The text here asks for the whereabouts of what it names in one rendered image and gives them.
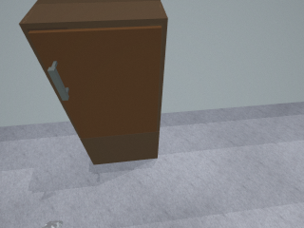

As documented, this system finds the handle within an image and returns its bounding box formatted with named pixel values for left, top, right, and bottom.
left=47, top=61, right=69, bottom=101

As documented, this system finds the cupboard door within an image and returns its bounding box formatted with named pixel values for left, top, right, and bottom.
left=28, top=26, right=162, bottom=139

